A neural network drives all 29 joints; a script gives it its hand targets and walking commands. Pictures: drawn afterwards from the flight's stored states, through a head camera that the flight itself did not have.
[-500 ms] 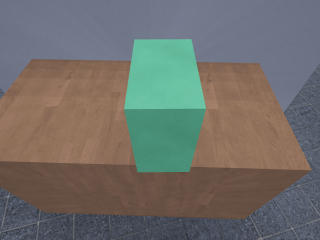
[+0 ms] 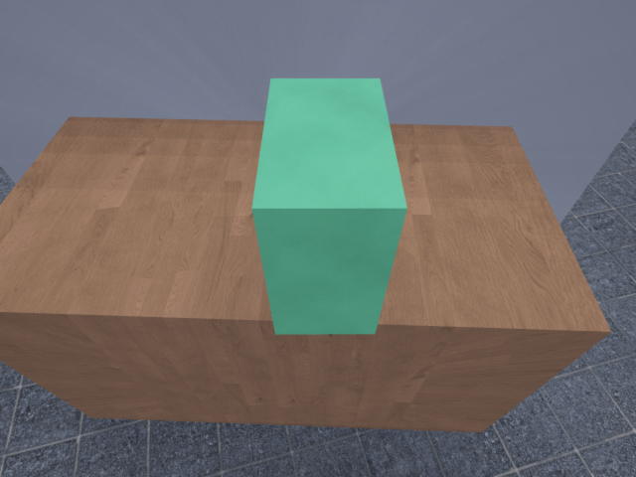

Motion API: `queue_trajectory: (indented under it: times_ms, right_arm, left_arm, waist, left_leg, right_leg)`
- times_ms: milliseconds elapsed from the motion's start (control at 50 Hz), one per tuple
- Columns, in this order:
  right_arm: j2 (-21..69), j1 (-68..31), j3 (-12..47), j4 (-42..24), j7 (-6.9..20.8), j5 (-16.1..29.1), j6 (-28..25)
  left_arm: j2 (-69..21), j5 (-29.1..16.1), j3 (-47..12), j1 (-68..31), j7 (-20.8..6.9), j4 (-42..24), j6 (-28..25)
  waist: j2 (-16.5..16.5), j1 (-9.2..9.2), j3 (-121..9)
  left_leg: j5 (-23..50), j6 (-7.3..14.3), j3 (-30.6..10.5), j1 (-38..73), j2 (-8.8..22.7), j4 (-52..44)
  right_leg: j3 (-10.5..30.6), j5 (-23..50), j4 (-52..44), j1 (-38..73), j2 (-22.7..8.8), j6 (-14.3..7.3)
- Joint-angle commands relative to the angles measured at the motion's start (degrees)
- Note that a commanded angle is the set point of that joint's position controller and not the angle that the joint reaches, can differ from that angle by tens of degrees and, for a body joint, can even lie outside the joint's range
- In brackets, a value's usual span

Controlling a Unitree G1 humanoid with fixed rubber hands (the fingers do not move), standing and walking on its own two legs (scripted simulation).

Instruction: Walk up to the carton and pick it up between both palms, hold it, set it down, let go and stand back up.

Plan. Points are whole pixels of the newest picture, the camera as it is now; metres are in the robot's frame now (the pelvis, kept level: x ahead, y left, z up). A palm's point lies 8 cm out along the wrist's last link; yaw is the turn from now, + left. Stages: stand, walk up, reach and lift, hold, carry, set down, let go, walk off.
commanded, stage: stand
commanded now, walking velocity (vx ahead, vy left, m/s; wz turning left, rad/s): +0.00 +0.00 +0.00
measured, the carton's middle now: (325, 212) +0.48 +0.00 +0.03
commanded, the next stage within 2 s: none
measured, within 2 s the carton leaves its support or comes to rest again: neither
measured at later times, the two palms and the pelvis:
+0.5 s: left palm out of the picture -0.03 +0.20 -0.15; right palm out of the picture -0.03 -0.19 -0.15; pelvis -0.01 +0.00 +0.00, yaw +0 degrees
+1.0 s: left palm out of the picture -0.02 +0.21 -0.15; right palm out of the picture -0.02 -0.19 -0.15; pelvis +0.00 +0.01 +0.00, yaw +0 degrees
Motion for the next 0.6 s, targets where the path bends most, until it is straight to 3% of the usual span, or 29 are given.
queue_trajectory:
  times_ms: [0,20,40,120,220,280,340,400,420,480,520,580]
  right_arm:
    - [-3.86,4.22,-0.51,-0.78,-0.23,0.02,-0.13]
    - [-3.85,3.50,-0.23,-0.80,-0.21,-0.04,-0.08]
    - [-4.60,4.70,-0.52,-0.76,-0.14,-0.02,-0.23]
    - [-3.81,5.85,-0.13,0.03,-0.20,-0.12,-0.34]
    - [-5.25,5.24,-0.56,-0.26,-0.18,-0.08,-0.43]
    - [-3.51,5.10,-0.04,-0.09,0.01,0.00,-0.48]
    - [-4.61,6.98,-0.39,0.58,-0.25,-0.16,-0.07]
    - [-4.11,6.47,-0.09,0.18,-0.11,-0.21,-0.13]
    - [-3.65,7.42,0.10,0.33,-0.16,-0.11,-0.19]
    - [-3.97,6.00,0.07,-0.11,-0.02,-0.29,-0.45]
    - [-3.43,6.72,0.28,-0.14,-0.10,-0.05,-0.58]
    - [-4.61,6.77,-0.07,0.21,-0.20,-0.07,-0.73]
  left_arm:
    - [4.71,0.07,0.61,4.04,0.03,-0.56,-0.50]
    - [3.25,-0.04,0.27,4.06,0.05,-0.12,-0.37]
    - [5.08,0.03,0.52,3.61,0.20,-0.10,-0.39]
    - [4.70,-0.01,0.31,4.46,0.35,0.00,-0.49]
    - [4.76,0.04,0.20,5.20,0.27,0.24,-0.54]
    - [5.24,-0.02,0.29,4.12,0.21,0.10,-0.48]
    - [2.88,-0.04,-0.19,4.91,0.09,0.15,-0.36]
    - [2.40,0.06,-0.47,6.10,0.01,0.40,-0.30]
    - [4.73,0.20,0.11,6.08,0.13,0.29,-0.41]
    - [4.04,0.20,0.12,5.13,0.12,-0.18,-0.30]
    - [3.76,-0.05,-0.13,5.76,0.06,-0.13,-0.53]
    - [2.93,0.08,-0.30,4.75,0.15,0.03,-0.39]
  waist:
    - [1.08,-0.13,2.16]
    - [1.18,0.25,2.10]
    - [-0.32,-0.50,2.02]
    - [1.36,-0.37,1.16]
    - [-0.26,0.21,0.19]
    - [0.74,-0.24,1.40]
    - [-1.06,-0.33,1.68]
    - [-0.65,-0.15,2.28]
    - [1.17,-0.46,0.58]
    - [2.22,0.07,1.08]
    - [-0.21,-0.04,0.32]
    - [1.08,-0.14,0.37]
  left_leg:
    - [7.82,1.46,-3.53,-2.12,4.23,-5.97]
    - [6.19,1.61,-3.68,-2.63,4.15,-6.03]
    - [7.66,1.58,-3.82,-2.14,4.33,-6.15]
    - [6.96,1.53,-3.84,-3.05,4.29,-6.64]
    - [7.82,1.80,-3.98,-2.24,4.54,-5.86]
    - [6.56,1.53,-3.60,-2.94,4.29,-5.77]
    - [5.62,1.36,-3.42,-3.83,3.88,-5.53]
    - [6.06,1.35,-3.64,-3.30,4.23,-5.63]
    - [4.53,1.53,-3.99,-4.18,4.07,-6.40]
    - [4.90,1.74,-4.04,-5.11,4.38,-6.61]
    - [7.17,1.75,-3.90,-4.06,4.27,-5.75]
    - [6.71,1.73,-4.05,-4.80,4.36,-6.06]
  right_leg:
    - [3.76,8.65,-5.49,-3.70,-3.97,-1.93]
    - [3.34,7.40,-5.58,-3.67,-3.43,-1.54]
    - [3.63,8.33,-5.68,-3.46,-3.79,-1.65]
    - [3.54,8.33,-5.45,-2.13,-3.82,-1.74]
    - [3.67,9.17,-5.33,-2.52,-3.82,-1.97]
    - [3.75,7.77,-5.80,-3.79,-3.75,-1.82]
    - [3.78,4.97,-6.49,-3.77,-3.80,-2.04]
    - [3.63,6.81,-5.80,-4.95,-3.59,-1.79]
    - [3.45,6.79,-5.12,-2.94,-3.42,-1.84]
    - [3.33,8.40,-4.40,-2.64,-3.74,-1.59]
    - [3.49,8.83,-4.72,-2.73,-3.82,-1.76]
    - [3.20,9.19,-4.27,-2.48,-3.76,-1.72]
